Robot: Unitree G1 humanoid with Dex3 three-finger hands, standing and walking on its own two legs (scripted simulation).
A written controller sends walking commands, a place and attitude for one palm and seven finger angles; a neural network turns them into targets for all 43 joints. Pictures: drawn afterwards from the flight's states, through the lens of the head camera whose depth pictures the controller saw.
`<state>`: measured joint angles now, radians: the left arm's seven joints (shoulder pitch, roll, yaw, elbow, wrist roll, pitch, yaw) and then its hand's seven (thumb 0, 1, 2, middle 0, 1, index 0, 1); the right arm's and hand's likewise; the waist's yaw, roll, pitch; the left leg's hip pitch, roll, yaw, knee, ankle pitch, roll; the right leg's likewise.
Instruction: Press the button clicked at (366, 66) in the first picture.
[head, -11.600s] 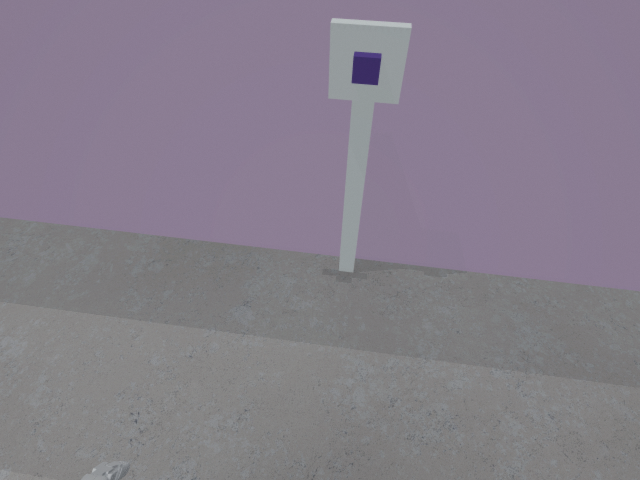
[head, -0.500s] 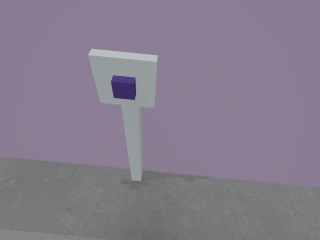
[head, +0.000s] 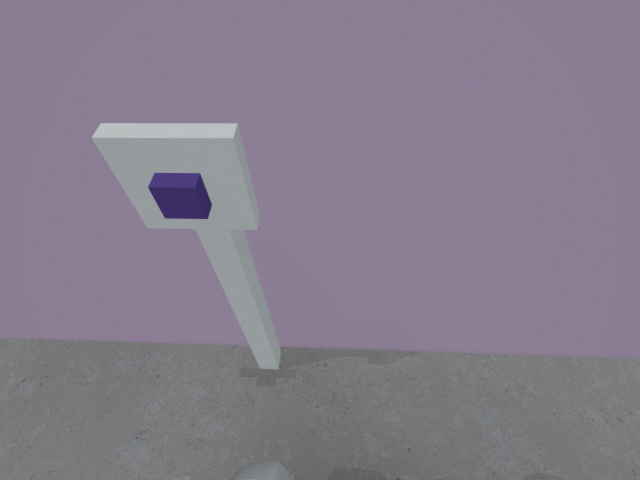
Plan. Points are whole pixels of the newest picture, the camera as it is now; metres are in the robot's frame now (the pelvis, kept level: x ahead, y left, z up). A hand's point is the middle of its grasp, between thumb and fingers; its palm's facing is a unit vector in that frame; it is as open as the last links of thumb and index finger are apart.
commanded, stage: come to a stop and stand still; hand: left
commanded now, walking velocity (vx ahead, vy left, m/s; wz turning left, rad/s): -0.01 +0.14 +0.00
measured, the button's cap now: (182, 194) +0.46 +0.22 +0.08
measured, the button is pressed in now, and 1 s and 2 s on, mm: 0 0 0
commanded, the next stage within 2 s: look again from close up in 0.92 s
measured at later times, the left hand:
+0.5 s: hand out of the picture -0.03 +0.20 -0.17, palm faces +0.04 -0.98 -0.19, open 7.4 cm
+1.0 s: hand out of the picture -0.09 +0.16 -0.16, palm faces +0.05 -0.99 -0.12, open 7.4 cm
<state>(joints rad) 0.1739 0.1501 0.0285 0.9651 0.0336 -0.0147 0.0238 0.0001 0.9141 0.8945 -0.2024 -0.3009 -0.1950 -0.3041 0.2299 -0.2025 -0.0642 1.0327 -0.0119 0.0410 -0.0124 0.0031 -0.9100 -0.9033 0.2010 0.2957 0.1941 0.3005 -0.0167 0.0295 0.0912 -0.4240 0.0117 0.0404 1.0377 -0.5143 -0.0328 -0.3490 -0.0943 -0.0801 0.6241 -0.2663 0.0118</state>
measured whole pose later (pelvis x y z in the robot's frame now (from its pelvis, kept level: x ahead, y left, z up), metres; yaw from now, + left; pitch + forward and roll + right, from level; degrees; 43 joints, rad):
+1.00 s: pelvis -0.06 +0.02 +0.01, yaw +1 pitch -1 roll +0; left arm 0.35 0.09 -0.01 1.13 0.01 -0.02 0.03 0.00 0.91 0.89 -0.20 -0.30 -0.19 -0.30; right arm 0.35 -0.09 0.00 1.16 -0.01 0.00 -0.02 0.00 -0.91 -0.90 0.20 0.30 0.19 0.30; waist -0.01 -0.01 0.03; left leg -0.24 -0.01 0.09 0.40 -0.14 0.04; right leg -0.17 -0.01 -0.06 0.45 -0.26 -0.02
